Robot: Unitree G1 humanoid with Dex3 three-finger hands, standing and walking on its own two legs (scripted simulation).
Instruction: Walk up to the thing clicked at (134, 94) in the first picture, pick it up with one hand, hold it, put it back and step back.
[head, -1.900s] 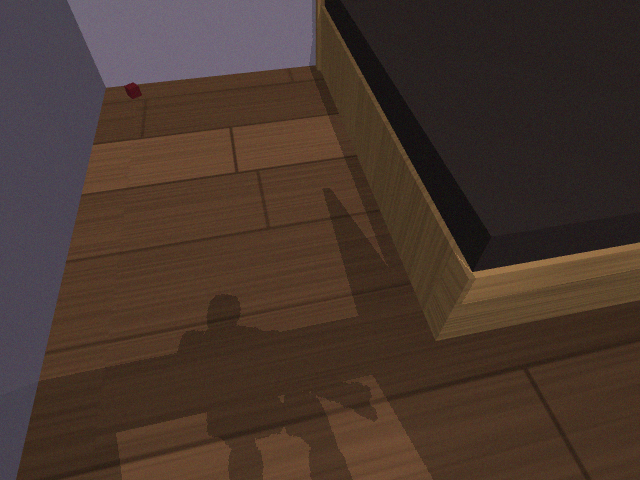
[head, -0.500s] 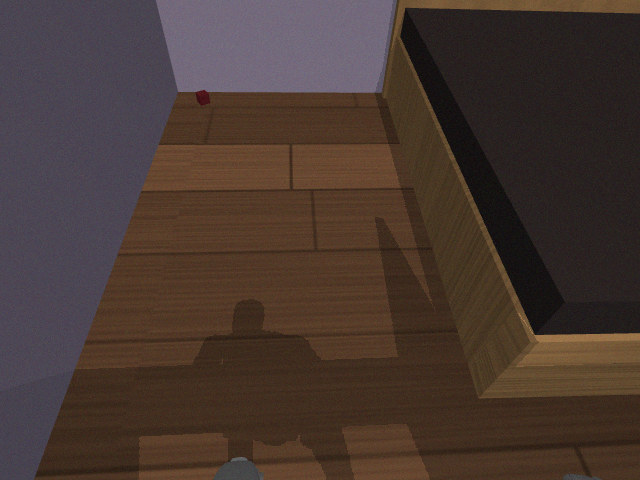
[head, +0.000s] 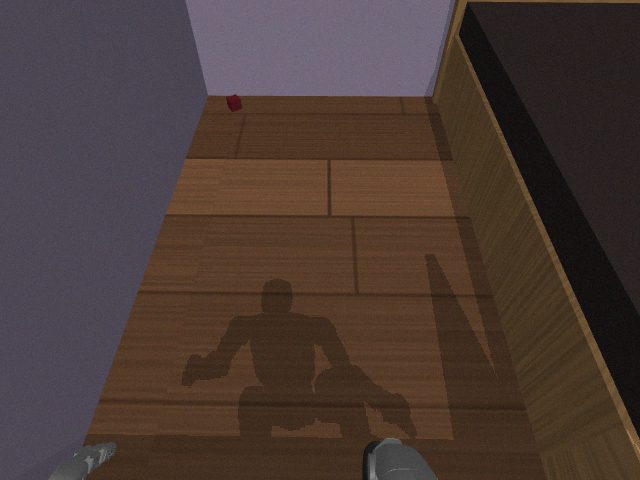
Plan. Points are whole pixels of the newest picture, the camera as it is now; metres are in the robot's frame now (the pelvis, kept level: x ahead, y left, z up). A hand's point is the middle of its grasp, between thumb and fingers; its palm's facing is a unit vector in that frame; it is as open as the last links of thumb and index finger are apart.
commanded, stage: walk up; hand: left
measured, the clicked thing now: (234, 103) +2.07 +0.39 -0.73
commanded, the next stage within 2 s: none
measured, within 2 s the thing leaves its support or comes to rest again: neither
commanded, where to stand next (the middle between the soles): +1.72 +0.13 m, yaw +6 degrees
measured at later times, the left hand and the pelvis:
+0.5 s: hand (127, 393) +0.28 +0.30 -0.15, palm faces +0.12 -0.92 -0.38, open 7.4 cm; pelvis +0.33 +0.01 -0.01, yaw +7 degrees
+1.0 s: hand (182, 179) +0.75 +0.29 -0.12, palm faces +0.05 -0.92 -0.38, open 7.4 cm; pelvis +0.63 +0.00 -0.01, yaw +7 degrees
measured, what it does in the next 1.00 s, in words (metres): walks ahead: right foot, then left foot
